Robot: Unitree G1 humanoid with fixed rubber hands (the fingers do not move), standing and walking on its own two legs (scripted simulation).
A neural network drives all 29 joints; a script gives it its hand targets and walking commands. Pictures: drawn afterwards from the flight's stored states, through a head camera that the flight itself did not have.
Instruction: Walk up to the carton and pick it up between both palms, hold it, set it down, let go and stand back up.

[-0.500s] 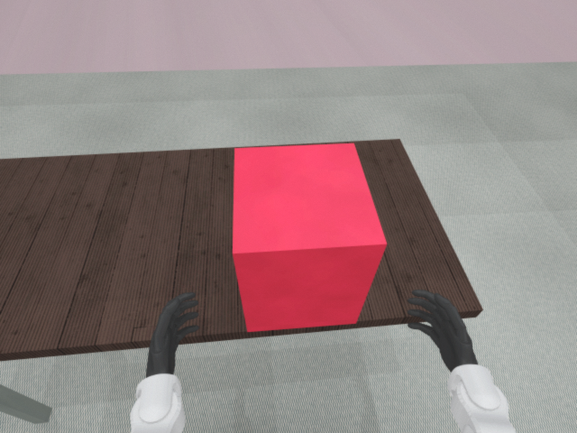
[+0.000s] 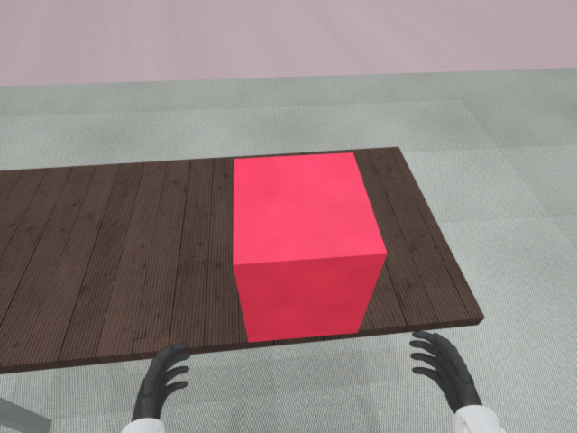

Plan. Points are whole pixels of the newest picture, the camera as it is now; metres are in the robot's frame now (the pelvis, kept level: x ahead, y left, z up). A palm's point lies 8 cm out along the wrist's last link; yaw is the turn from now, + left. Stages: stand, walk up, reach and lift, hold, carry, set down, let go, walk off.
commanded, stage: set down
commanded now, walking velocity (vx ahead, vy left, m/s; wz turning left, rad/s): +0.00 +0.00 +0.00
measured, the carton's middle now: (299, 250) +0.41 +0.00 -0.02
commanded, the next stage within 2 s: let go in 0.58 s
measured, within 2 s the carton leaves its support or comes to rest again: neither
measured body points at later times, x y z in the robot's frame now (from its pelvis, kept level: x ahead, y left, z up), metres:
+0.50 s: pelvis -0.01 +0.01 +0.00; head +0.00 +0.01 +0.45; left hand +0.16 +0.23 -0.08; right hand +0.17 -0.21 -0.08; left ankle -0.02 +0.14 -0.75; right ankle -0.03 -0.10 -0.75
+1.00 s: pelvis -0.01 +0.01 +0.00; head -0.01 +0.01 +0.45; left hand +0.16 +0.24 -0.08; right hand +0.17 -0.22 -0.08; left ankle -0.02 +0.14 -0.75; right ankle -0.03 -0.10 -0.75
